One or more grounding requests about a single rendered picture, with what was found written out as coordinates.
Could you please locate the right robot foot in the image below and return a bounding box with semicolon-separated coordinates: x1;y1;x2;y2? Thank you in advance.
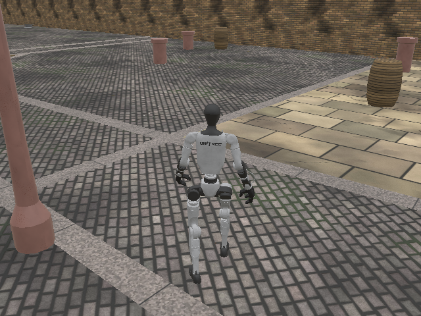
220;242;229;257

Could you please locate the robot right hand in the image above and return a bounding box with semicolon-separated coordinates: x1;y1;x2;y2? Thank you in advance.
239;187;255;204

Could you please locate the robot left hand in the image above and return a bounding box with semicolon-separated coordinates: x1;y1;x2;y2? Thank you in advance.
176;174;191;186

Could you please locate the left robot thigh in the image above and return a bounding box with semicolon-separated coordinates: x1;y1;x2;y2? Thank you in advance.
187;184;201;239

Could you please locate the robot right forearm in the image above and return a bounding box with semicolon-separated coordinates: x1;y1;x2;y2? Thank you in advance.
237;160;252;190

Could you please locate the robot left forearm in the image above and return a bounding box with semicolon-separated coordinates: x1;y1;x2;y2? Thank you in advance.
176;157;186;177

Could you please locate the left robot upper arm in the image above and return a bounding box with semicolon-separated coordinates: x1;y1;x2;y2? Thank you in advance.
179;132;198;167

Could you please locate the right robot upper arm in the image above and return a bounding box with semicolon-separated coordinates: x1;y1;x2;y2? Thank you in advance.
225;133;243;171

